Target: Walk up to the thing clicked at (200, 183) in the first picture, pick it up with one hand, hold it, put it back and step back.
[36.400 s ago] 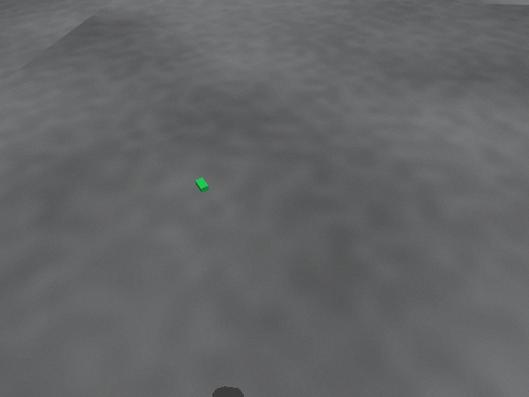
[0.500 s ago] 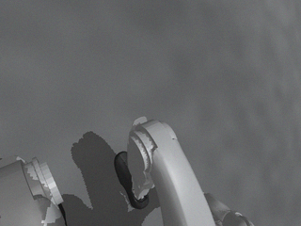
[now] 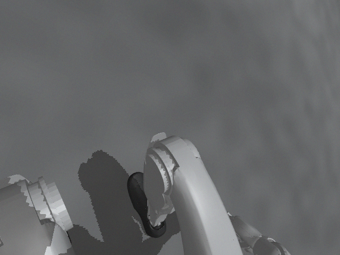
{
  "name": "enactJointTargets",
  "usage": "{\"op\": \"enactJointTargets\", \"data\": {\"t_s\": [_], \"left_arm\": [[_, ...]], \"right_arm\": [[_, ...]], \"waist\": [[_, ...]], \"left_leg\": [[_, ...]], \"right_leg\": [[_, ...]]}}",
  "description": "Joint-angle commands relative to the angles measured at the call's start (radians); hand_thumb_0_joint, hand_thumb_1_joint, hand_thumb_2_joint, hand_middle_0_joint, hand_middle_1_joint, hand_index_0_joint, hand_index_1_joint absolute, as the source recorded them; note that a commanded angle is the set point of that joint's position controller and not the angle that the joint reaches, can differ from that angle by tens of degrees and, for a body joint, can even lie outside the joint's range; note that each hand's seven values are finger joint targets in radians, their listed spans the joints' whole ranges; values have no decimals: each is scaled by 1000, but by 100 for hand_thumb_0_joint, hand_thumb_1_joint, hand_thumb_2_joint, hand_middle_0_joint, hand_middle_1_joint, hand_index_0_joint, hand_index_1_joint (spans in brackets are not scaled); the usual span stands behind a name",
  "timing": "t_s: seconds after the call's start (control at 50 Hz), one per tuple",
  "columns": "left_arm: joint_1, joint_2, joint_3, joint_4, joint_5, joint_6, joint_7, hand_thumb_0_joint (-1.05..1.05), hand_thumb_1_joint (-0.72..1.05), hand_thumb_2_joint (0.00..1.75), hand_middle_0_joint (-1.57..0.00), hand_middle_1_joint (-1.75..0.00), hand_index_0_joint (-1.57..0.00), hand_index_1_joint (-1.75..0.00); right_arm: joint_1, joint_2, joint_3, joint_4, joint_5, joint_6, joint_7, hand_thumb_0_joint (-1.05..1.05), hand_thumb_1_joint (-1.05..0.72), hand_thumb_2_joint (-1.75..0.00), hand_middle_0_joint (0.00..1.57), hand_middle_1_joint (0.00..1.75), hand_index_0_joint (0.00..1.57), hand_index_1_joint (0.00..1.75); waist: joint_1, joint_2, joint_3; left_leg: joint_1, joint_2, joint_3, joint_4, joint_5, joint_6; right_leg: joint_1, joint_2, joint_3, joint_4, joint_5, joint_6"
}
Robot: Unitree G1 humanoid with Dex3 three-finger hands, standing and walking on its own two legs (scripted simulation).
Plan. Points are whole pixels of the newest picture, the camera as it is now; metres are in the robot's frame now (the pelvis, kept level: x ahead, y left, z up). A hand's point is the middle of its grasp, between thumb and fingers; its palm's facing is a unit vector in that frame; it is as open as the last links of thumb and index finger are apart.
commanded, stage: close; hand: left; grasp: from above
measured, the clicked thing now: out of the picture +0.43 +0.39 -0.28
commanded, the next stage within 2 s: settle in 1.40 s
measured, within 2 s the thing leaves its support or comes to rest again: leaves its support in 1.70 s
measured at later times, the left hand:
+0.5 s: hand out of the picture +0.41 +0.38 -0.25, palm faces -0.43 -0.17 -0.89, open 10.2 cm
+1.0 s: hand out of the picture +0.41 +0.39 -0.25, palm faces -0.45 -0.18 -0.87, open 7.9 cm
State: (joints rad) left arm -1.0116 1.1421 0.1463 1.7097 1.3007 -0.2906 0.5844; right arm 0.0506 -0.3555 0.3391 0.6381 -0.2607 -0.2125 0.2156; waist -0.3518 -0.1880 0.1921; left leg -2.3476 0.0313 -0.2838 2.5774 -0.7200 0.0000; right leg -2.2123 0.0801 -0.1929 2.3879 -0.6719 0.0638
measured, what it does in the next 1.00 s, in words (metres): stands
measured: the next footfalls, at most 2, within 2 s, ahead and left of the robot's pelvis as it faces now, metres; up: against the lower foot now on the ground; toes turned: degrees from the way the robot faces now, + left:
none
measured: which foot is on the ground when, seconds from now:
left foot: down 0.00-1.00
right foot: down 0.00-1.00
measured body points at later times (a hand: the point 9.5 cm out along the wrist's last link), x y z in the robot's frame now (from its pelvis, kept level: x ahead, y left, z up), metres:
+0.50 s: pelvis +0.00 +0.00 +0.00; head +0.27 +0.15 +0.32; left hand +0.43 +0.39 -0.20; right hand +0.09 -0.25 -0.05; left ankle +0.06 +0.13 -0.26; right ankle +0.12 -0.12 -0.26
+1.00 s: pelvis +0.00 +0.00 +0.00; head +0.27 +0.15 +0.32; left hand +0.43 +0.39 -0.20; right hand +0.09 -0.25 -0.06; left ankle +0.06 +0.13 -0.26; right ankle +0.12 -0.12 -0.26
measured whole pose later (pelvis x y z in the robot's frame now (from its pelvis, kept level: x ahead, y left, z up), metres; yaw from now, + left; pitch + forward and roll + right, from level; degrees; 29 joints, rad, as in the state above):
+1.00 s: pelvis +0.00 +0.00 +0.00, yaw +0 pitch +26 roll -15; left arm -0.98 1.15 0.17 1.68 1.27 -0.31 0.55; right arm 0.05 -0.35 0.34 0.64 -0.26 -0.20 0.22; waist -0.34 -0.18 0.21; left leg -2.34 0.03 -0.29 2.58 -0.72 -0.01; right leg -2.21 0.08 -0.20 2.39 -0.67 0.06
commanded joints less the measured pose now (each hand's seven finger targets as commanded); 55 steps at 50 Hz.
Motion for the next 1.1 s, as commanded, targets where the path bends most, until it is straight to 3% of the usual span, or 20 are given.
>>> {"op": "enactJointTargets", "data": {"t_s": [0.0,0.1,0.14,0.16,0.2,0.22,0.32,0.4,0.46,0.48,0.56,0.58,0.6,0.66,0.68,0.72,0.76,0.86,0.9,1.08], "left_arm": [[-207,271,19,-139,-17,-1,31,0,-9,64,-35,-78,-38,-74],[-158,253,29,-94,-29,-5,22,0,-2,59,-40,-74,-43,-70],[-206,232,5,-152,-39,-17,12,0,1,56,-41,-72,-45,-68],[-168,266,30,-98,-31,-11,12,0,1,56,-41,-73,-45,-69],[-206,246,5,-165,-35,-23,6,0,3,53,-43,-70,-47,-66],[-167,280,50,-118,-41,-24,17,0,6,53,-46,-70,-50,-65],[-201,256,18,-147,-20,-33,24,0,11,48,-48,-67,-52,-62],[-185,291,44,-135,-19,-36,42,0,14,45,-51,-65,-56,-60],[-168,258,24,-97,-7,-27,45,0,18,42,-54,-62,-59,-57],[-203,249,9,-144,-8,-26,41,0,19,42,-55,-61,-59,-56],[-195,272,28,-111,-17,-15,49,0,25,41,-61,-57,-65,-53],[-181,252,5,-92,-3,-6,44,0,25,39,-60,-57,-64,-52],[-188,267,21,-97,-12,-5,44,0,26,37,-61,-55,-66,-50],[-194,259,9,-104,-17,5,34,0,28,35,-63,-53,-68,-48],[-202,286,35,-129,-28,3,32,0,29,34,-64,-52,-69,-47],[-194,293,37,-126,-28,6,25,0,32,32,-67,-49,-71,-44],[-167,257,26,-109,-43,4,14,0,33,31,-67,-48,-72,-43],[-165,271,29,-130,-39,-12,-10,0,39,30,-73,-46,-77,-41],[-155,275,50,-148,-50,-25,-4,0,46,29,-77,-47,-82,-41],[-157,251,23,-136,-23,-48,15,0,53,25,-83,-39,-88,-34]], "right_arm": [[160,-338,-109,18,0,1,-8,0,-88,-90,20,30,20,30],[170,-328,-107,25,-5,8,-7,0,-88,-89,20,30,20,30],[166,-340,-113,12,-4,10,-6,0,-88,-89,20,30,20,30],[176,-329,-100,22,-4,12,-4,0,-88,-89,20,30,20,30],[171,-348,-111,7,-2,14,-3,0,-88,-89,20,30,20,30],[171,-337,-101,17,-4,17,-6,0,-88,-89,20,30,20,30],[175,-338,-103,13,-10,23,-7,0,-88,-89,20,30,20,30],[166,-343,-97,13,-9,20,-15,0,-88,-89,20,30,20,30],[162,-334,-102,16,-13,18,-16,0,-88,-89,20,30,20,30],[159,-338,-107,17,-8,13,-16,0,-88,-89,20,30,20,30],[157,-345,-107,19,-2,9,-16,0,-88,-89,20,30,20,30],[157,-343,-107,13,-5,7,-15,0,-88,-89,20,30,20,30],[163,-340,-104,20,-5,6,-13,0,-88,-89,20,30,20,30],[163,-343,-107,16,-1,1,-14,0,-88,-89,20,30,20,30],[163,-338,-105,16,3,-1,-13,0,-88,-89,20,30,20,30],[166,-334,-102,14,4,-1,-13,0,-88,-89,20,30,20,30],[164,-341,-112,15,3,1,-13,0,-88,-89,20,30,20,30],[169,-329,-100,18,2,10,-12,0,-88,-90,20,30,20,30],[163,-337,-102,16,-4,17,-14,0,-88,-89,20,30,20,30],[168,-334,-104,23,-9,21,-14,0,-88,-89,20,30,20,30]], "waist": [[-25,637,-645],[-26,590,-626],[-33,608,-640],[-29,591,-630],[-36,606,-650],[-23,589,-664],[-41,583,-647],[-31,561,-624],[-35,562,-599],[-33,576,-611],[-26,587,-621],[-28,584,-612],[-31,585,-608],[-32,585,-599],[-21,577,-619],[-19,576,-625],[-23,575,-624],[-26,588,-626],[-16,602,-644],[-27,563,-621]], "left_leg": [[552,39,95,-268,281,-8],[518,38,99,-266,277,-1],[531,36,90,-274,287,-4],[539,39,80,-275,293,-5],[553,38,85,-264,325,-2],[543,38,82,-268,304,-2],[519,37,95,-255,292,4],[485,36,98,-266,224,7],[478,37,98,-275,196,4],[500,37,95,-272,210,1],[516,40,80,-284,220,-5],[513,38,88,-277,223,-3],[501,38,89,-276,220,-2],[496,36,98,-275,222,0],[505,38,92,-271,235,1],[496,36,100,-264,241,3],[506,37,95,-273,248,-1],[529,38,87,-269,268,-4],[535,38,86,-277,277,-7],[508,36,98,-257,253,4]], "right_leg": [[311,28,-96,-167,282,-77],[329,33,-97,-188,282,-75],[329,30,-104,-185,288,-76],[318,26,-107,-173,287,-76],[328,29,-105,-178,310,-72],[345,28,-107,-180,297,-74],[342,32,-102,-184,298,-72],[337,34,-101,-199,244,-73],[317,35,-97,-196,219,-78],[295,32,-102,-185,230,-76],[287,30,-109,-173,234,-78],[286,32,-102,-177,239,-78],[293,31,-102,-178,236,-76],[300,30,-92,-186,242,-77],[304,30,-94,-184,250,-75],[314,29,-90,-184,253,-74],[316,32,-95,-185,253,-76],[309,27,-101,-175,265,-75],[330,29,-107,-179,269,-76],[328,31,-98,-187,261,-74]]}}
